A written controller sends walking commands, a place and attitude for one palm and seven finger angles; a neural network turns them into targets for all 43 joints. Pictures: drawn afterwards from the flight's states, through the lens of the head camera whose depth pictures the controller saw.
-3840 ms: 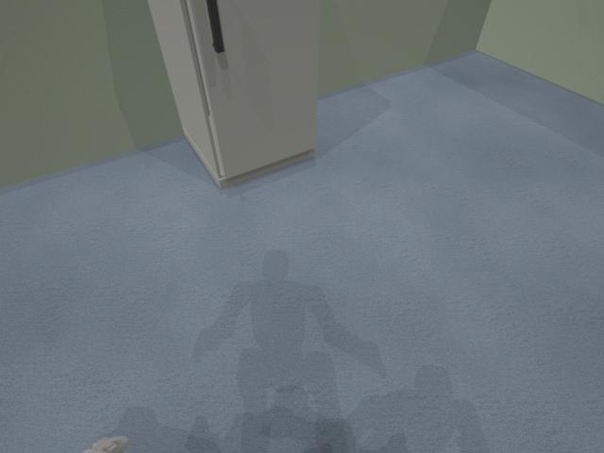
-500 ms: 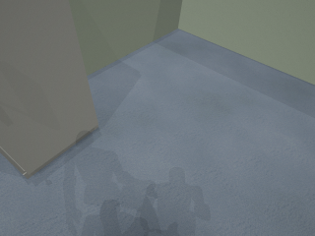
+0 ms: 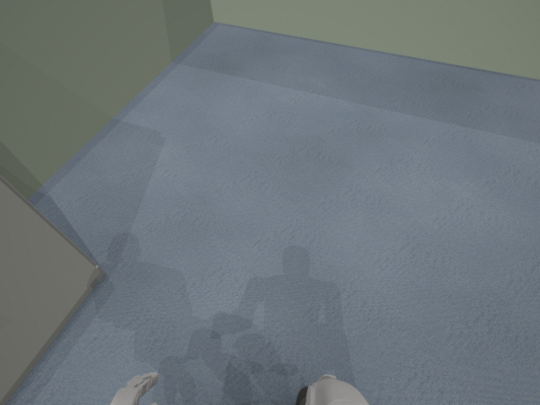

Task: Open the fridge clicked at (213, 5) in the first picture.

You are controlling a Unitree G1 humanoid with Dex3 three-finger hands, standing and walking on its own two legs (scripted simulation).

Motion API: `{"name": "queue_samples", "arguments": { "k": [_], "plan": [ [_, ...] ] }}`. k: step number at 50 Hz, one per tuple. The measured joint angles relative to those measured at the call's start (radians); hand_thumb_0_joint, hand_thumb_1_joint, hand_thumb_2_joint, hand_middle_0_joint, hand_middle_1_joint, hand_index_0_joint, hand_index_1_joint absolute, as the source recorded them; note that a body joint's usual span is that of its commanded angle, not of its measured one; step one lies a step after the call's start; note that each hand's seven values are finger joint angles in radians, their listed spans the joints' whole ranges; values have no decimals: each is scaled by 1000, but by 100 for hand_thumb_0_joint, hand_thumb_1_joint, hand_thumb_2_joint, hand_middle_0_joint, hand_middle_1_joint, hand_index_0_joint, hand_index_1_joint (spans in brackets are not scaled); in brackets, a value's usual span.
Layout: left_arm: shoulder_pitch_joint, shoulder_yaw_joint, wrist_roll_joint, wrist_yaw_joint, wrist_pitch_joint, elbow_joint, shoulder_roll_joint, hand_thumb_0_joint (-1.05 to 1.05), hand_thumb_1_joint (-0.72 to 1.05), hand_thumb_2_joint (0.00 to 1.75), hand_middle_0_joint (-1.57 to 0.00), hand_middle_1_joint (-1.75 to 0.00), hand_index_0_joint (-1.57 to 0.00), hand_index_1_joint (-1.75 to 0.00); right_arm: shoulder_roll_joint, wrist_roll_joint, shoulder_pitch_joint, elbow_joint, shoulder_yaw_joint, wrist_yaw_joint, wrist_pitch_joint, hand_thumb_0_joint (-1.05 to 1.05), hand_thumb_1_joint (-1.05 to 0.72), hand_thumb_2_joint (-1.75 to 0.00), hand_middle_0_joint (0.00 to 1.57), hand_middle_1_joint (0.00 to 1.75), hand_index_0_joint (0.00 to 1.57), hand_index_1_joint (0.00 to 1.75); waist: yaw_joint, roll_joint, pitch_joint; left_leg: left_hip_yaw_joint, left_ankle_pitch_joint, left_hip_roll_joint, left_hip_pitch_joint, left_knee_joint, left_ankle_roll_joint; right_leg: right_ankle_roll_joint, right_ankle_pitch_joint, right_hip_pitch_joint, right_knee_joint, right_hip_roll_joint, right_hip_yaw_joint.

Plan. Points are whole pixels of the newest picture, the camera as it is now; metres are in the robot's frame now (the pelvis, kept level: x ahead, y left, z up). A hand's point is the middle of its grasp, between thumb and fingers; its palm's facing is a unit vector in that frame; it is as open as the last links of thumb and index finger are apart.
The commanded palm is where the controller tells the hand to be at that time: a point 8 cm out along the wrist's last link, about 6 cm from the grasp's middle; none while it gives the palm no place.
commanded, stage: turn to face it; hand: left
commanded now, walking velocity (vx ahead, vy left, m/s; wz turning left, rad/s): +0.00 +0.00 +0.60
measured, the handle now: out of the picture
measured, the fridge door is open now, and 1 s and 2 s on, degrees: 0 0 0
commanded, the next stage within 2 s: take the last steps up to it in 1.86 s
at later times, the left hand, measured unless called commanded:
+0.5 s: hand out of the picture +0.10 +0.23 -0.17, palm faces +0.30 -0.93 -0.19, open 7.3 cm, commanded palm none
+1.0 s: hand out of the picture +0.10 +0.21 -0.11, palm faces +0.52 -0.80 -0.31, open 7.3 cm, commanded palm none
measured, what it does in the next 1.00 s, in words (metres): walks ahead, turning left: left foot, then right foot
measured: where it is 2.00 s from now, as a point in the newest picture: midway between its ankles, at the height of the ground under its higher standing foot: outside the picture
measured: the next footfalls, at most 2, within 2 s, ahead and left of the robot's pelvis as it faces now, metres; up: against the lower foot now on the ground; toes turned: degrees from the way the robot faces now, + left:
left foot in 0.46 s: +0.12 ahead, +0.14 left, +0.00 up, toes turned +24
right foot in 0.92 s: +0.20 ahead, -0.10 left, +0.00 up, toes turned +28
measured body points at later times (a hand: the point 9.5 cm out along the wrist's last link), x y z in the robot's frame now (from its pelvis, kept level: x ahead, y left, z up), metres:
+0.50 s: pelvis +0.08 +0.03 +0.01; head +0.11 +0.06 +0.45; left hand +0.08 +0.28 -0.15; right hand +0.22 -0.20 -0.12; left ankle +0.08 +0.13 -0.71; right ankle +0.09 -0.08 -0.69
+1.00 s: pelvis +0.10 -0.03 +0.02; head +0.14 -0.05 +0.47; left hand +0.07 +0.25 -0.09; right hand +0.30 -0.22 -0.14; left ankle +0.06 +0.10 -0.67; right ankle +0.16 -0.12 -0.71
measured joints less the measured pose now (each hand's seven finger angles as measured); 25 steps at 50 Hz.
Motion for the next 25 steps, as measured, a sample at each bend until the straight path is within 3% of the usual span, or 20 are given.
{"name": "queue_samples", "arguments": {
  "k": [1, 3, 7, 12, 19, 22, 23, 25],
  "plan": [
    [-8, -6, -4, 7, -5, 3, -6, 0, 91, 90, -20, -30, -20, -30, -4, 3, -19, -2, -1, -2, 7, 0, -90, -90, 20, 30, 20, 30, -3, 5, 5, -61, 4, -14, -65, 122, 7, -4, -26, 20, 0, 5, -6],
    [-12, -20, -8, 17, -6, 11, -19, 0, 91, 90, -20, -30, -20, -30, -12, 2, -58, -14, -4, -6, 15, 0, -91, -90, 20, 30, 20, 30, -5, 9, -2, -129, 48, -35, -178, 261, 14, 6, -38, 69, -43, 10, -17],
    [-3, -34, -11, 31, 0, 25, -52, 0, 92, 90, -20, -30, -20, -30, -26, -5, -128, -58, -7, -11, 26, 0, -91, -90, 19, 30, 20, 30, -13, 13, -36, -169, 137, -44, -325, 237, 9, 9, -15, 156, -160, 13, -51],
    [-8, -32, -8, 38, 11, 8, -59, -2, 94, 90, -21, -30, -21, -30, -38, -11, -183, -99, -14, -1, 46, 0, -91, -90, 19, 30, 20, 30, 1, 5, -68, -148, 172, -48, -388, 115, -11, 18, -24, 222, -217, -4, -109],
    [24, -21, 3, 39, 39, -8, -30, -1, 93, 90, -21, -30, -21, -30, -58, -13, -237, -142, -23, 19, 67, 0, -91, -90, 19, 30, 20, 30, 31, -28, -65, -95, 145, -57, -314, -102, -6, 49, -93, 249, -160, -48, -184],
    [52, -10, 2, 37, 54, -9, -4, -1, 92, 90, -21, -30, -21, -30, -66, -15, -248, -172, -23, 27, 62, 0, -91, -90, 19, 30, 20, 30, 40, -44, -53, -82, 190, -66, -243, -242, 9, 73, -147, 234, -77, -82, -214],
    [63, -6, -2, 35, 60, -8, 7, -1, 92, 90, -21, -30, -21, -30, -68, -17, -250, -180, -25, 28, 57, 0, -91, -90, 19, 30, 20, 30, 42, -55, -51, -81, 228, -80, -229, -276, 36, 84, -173, 219, -31, -104, -217],
    [79, 4, -7, 34, 83, -5, 30, 0, 92, 90, -21, -30, -21, -30, -68, -19, -258, -197, -22, 27, 44, 0, -91, -90, 19, 30, 20, 30, 47, -74, -39, -79, 204, -105, -239, -253, 83, 130, -305, 148, 138, -110, -126]
  ]
}}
